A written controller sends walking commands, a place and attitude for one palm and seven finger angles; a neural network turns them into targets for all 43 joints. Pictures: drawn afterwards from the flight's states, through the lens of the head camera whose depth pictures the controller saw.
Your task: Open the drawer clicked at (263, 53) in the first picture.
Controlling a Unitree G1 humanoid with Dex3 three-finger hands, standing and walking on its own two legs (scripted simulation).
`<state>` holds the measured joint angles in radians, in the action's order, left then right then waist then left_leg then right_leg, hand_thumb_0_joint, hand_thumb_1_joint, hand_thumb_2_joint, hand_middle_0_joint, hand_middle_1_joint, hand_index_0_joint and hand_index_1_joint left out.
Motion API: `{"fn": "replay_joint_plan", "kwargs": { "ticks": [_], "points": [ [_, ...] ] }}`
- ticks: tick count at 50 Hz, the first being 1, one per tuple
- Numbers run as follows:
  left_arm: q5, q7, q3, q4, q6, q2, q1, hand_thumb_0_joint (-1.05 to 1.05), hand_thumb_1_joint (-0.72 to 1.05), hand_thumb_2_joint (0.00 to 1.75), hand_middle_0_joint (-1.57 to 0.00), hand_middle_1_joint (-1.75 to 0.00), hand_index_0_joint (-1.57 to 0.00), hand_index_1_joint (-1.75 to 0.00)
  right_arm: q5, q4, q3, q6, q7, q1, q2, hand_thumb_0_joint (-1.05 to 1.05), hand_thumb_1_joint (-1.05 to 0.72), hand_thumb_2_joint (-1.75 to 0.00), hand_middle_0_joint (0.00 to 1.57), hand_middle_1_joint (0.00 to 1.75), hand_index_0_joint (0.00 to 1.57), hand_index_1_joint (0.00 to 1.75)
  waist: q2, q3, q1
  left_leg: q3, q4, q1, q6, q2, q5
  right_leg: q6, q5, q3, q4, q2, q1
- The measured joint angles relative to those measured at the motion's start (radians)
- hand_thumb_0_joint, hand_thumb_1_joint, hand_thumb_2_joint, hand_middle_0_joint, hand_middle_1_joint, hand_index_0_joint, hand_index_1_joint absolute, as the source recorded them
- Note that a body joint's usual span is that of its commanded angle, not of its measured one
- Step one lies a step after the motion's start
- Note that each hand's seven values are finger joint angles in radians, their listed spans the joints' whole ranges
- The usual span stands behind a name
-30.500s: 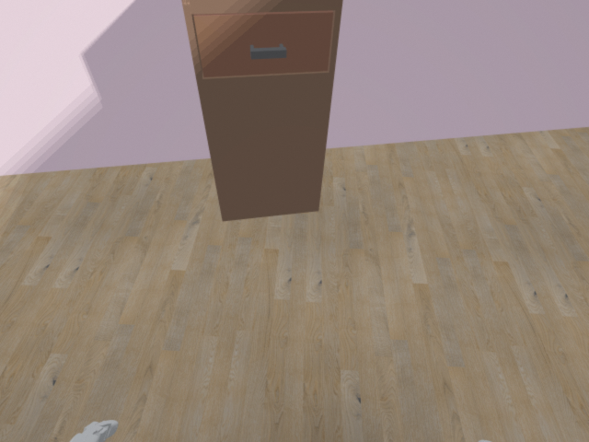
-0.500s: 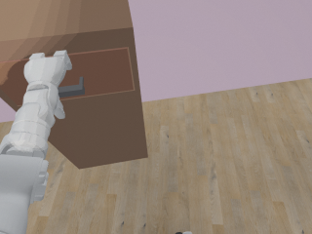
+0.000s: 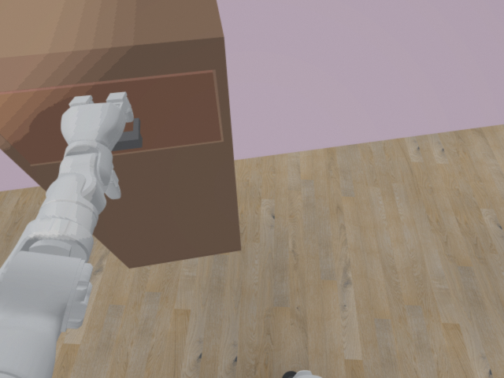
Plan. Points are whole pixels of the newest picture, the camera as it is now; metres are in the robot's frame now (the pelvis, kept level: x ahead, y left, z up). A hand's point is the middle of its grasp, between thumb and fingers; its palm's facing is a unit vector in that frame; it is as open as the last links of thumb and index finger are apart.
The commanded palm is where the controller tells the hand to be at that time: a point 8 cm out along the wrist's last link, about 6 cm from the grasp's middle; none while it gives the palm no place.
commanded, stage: lower the fingers behind the handle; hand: left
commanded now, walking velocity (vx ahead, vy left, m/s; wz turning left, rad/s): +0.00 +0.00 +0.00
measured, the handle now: (112, 134) +0.55 +0.26 +0.03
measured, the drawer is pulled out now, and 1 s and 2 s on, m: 0.00 0.00 0.00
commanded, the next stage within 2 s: lift the fingers back up to retry in 1.26 s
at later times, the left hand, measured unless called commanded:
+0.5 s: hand (117, 154) +0.49 +0.23 +0.04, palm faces -0.03 +0.01 -1.00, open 13.9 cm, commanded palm +0.46 +0.23 +0.08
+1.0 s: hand (118, 154) +0.49 +0.23 +0.04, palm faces -0.01 +0.02 -1.00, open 13.9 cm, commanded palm +0.46 +0.23 +0.06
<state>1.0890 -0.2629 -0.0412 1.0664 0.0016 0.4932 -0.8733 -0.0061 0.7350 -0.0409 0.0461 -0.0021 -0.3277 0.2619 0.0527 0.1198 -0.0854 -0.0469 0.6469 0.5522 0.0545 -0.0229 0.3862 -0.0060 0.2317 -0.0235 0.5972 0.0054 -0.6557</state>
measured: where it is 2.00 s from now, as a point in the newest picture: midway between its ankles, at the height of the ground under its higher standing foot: outside the picture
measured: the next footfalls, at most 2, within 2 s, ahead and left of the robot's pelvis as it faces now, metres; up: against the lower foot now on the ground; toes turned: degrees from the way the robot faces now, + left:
none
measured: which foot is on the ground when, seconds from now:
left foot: down 0.00-1.00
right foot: down 0.00-1.00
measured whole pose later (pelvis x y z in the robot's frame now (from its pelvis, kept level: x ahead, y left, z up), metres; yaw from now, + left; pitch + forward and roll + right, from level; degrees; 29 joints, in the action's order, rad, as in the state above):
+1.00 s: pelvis -0.02 -0.01 -0.02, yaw +0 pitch +21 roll -1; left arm 1.09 -0.32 -0.04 1.14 0.02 0.54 -0.95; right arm 0.00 0.72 -0.02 0.04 0.01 -0.34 0.27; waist 0.04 0.15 -0.12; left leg -0.04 0.80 0.74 0.04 -0.01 0.43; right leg 0.01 0.26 -0.03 0.74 -0.01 -0.84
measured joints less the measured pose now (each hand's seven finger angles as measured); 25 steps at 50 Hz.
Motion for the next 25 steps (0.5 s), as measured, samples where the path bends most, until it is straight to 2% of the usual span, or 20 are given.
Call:
{"fn": "replay_joint_plan", "kwargs": {
  "ticks": [11, 25],
  "points": [
    [0.010, -0.022, 0.026, 0.015, -0.020, 0.010, -0.009, 0.00, -0.49, 0.30, -0.32, -1.20, -0.32, -1.20, 0.011, 0.005, 0.002, -0.003, 0.000, -0.011, 0.001, 0.00, -0.91, -0.90, 0.20, 0.30, 0.21, 0.30, -0.003, 0.006, -0.015, -0.002, 0.030, 0.042, -0.005, 0.007, 0.013, 0.005, 0.011, 0.001, 0.030, -0.006, -0.044],
    [0.009, -0.051, 0.026, 0.012, -0.014, 0.017, 0.020, 0.00, -0.49, 0.30, -0.32, -1.20, -0.30, -1.20, 0.012, 0.014, -0.010, -0.004, -0.001, -0.020, 0.010, 0.00, -0.91, -0.90, 0.20, 0.30, 0.20, 0.30, -0.005, 0.017, -0.014, 0.004, 0.058, 0.077, -0.014, 0.016, 0.024, 0.015, 0.021, -0.005, 0.055, -0.014, -0.078]
  ]
}}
